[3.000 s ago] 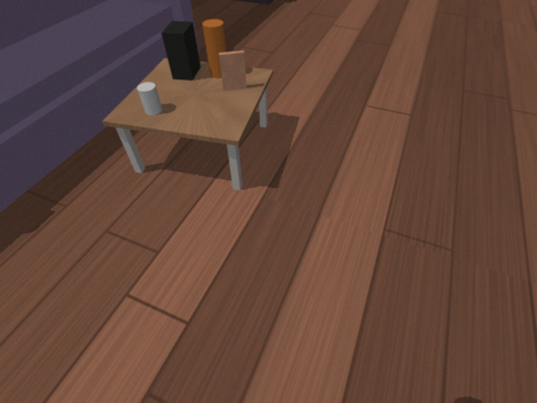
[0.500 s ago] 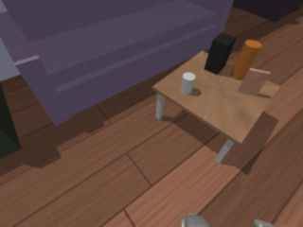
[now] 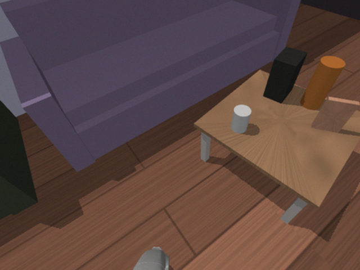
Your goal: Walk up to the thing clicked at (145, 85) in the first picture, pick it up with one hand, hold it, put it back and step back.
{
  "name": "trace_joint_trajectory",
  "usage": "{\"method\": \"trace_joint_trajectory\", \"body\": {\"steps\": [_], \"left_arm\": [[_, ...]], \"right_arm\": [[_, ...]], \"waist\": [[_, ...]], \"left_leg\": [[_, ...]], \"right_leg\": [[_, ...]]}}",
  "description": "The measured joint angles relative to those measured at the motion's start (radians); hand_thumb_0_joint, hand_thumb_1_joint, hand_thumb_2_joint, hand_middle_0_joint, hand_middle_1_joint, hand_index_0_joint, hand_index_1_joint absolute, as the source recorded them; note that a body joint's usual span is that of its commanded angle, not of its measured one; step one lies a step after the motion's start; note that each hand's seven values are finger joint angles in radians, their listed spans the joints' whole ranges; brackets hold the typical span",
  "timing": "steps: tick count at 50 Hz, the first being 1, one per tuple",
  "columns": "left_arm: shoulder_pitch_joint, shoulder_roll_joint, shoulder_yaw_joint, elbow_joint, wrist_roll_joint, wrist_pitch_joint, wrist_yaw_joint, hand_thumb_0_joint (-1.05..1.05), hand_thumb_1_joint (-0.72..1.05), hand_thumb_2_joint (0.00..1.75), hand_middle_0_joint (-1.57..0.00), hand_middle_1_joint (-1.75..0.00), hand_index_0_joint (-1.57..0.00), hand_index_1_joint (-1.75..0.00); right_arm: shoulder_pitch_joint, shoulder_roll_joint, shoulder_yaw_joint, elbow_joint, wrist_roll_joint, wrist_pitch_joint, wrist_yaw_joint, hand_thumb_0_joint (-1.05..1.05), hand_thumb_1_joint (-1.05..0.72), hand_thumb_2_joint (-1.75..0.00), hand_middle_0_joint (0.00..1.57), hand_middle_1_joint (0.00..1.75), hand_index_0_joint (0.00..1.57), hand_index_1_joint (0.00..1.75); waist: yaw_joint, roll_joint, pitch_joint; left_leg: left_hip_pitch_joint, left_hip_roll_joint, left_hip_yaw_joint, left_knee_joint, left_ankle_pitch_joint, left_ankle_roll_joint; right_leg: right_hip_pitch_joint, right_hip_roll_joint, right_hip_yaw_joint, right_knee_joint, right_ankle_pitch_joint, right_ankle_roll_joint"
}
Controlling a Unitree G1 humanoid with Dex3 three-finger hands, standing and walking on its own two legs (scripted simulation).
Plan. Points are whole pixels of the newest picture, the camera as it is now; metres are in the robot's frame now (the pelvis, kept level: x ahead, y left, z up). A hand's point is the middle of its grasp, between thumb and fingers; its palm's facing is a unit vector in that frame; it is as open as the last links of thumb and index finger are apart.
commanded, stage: walk up
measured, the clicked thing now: (240, 119) +0.84 -0.21 -0.35
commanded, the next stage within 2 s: stand in 1.94 s
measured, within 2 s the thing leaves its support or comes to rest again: neither
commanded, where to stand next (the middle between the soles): +0.23 +0.04 m, yaw -4 degrees
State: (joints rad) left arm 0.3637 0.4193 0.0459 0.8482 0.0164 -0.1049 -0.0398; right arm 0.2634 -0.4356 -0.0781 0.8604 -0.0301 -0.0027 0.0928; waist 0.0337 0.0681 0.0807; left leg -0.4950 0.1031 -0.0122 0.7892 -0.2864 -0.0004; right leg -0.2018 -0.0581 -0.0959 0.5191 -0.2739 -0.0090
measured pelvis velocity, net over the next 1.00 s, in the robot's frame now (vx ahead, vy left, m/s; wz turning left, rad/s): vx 0.19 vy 0.06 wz -0.09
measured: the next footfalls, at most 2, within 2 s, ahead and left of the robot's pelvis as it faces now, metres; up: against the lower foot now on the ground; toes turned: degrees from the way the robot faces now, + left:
left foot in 0.10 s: +0.20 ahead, +0.18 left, +0.00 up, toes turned -1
right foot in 0.54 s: +0.28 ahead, -0.07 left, +0.00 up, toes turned -6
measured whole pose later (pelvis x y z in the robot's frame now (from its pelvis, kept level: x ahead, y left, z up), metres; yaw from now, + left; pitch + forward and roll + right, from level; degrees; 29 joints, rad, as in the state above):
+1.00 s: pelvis +0.19 +0.06 +0.01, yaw -5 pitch -3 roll +1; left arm 0.05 0.36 0.00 1.08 0.00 0.00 -0.02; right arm 0.13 -0.36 0.00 1.09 -0.01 -0.04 0.00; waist 0.00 -0.03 0.07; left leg -0.10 0.01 0.07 0.44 -0.29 0.01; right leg -0.26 -0.02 -0.01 0.46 -0.15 0.00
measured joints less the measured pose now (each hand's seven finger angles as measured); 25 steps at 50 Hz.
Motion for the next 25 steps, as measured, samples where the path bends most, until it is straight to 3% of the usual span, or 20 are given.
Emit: {"method": "trace_joint_trajectory", "body": {"steps": [5,7,10,12,19,25], "left_arm": [[0.034,0.03,0.001,0.011,-0.003,0.015,-0.001,0.01,0.9,0.9,-0.21,-0.3,-0.21,-0.3],[0.036,0.042,0.002,0.024,-0.005,0.029,0.005,0.01,0.9,0.9,-0.21,-0.3,-0.21,-0.3],[0.012,0.037,-0.008,0.058,-0.011,0.053,0.016,0.01,0.9,0.9,-0.21,-0.3,-0.2,-0.3],[-0.003,0.041,-0.008,0.064,-0.017,0.052,0.015,0.01,0.9,0.9,-0.21,-0.3,-0.2,-0.29],[-0.034,0.024,-0.003,0.057,-0.01,0.054,0.001,0.01,0.9,0.9,-0.21,-0.3,-0.2,-0.29],[-0.097,-0.006,-0.005,0.061,-0.01,0.069,0.015,0.01,0.9,0.9,-0.21,-0.3,-0.2,-0.29]], "right_arm": [[-0.019,-0.004,-0.009,0.001,-0.001,-0.016,0.005,0.01,-0.91,-0.9,0.2,0.29,0.2,0.3],[-0.035,0.006,-0.011,-0.004,-0.003,-0.033,-0.003,0.01,-0.91,-0.9,0.2,0.29,0.2,0.3],[-0.038,0.022,-0.004,-0.03,0.012,-0.051,-0.015,0.01,-0.91,-0.9,0.2,0.29,0.2,0.3],[-0.028,0.04,0.009,-0.035,0.019,-0.054,-0.024,0.01,-0.91,-0.9,0.2,0.29,0.2,0.3],[0.027,0.055,0.035,-0.026,0.018,-0.06,-0.043,0.01,-0.91,-0.9,0.2,0.3,0.21,0.3],[0.029,0.053,0.043,-0.005,0.022,-0.039,-0.069,0.01,-0.91,-0.9,0.2,0.3,0.21,0.3]], "waist": [[0.009,-0.028,-0.02],[0.01,-0.073,-0.011],[-0.011,-0.081,-0.007],[-0.021,-0.101,-0.004],[-0.035,-0.115,-0.002],[-0.046,-0.088,0.032]], "left_leg": [[0.08,-0.012,0.038,-0.161,0.043,0.008],[0.097,-0.044,0.071,-0.135,0.085,0.011],[0.121,-0.046,0.082,-0.104,0.029,0.026],[0.165,-0.054,0.093,-0.147,0.029,0.032],[0.29,-0.078,0.132,-0.264,0.021,0.047],[0.304,-0.078,0.146,-0.209,-0.047,0.04]], "right_leg": [[0.029,-0.028,0.006,0.073,-0.097,0.034],[-0.002,-0.069,0.04,0.194,-0.14,0.008],[-0.128,-0.016,0.112,0.489,-0.18,-0.028],[-0.193,0.001,0.128,0.561,-0.138,-0.035],[-0.296,-0.011,0.111,0.413,-0.026,-0.004],[-0.25,0.003,0.073,0.218,0.064,-0.016]]}}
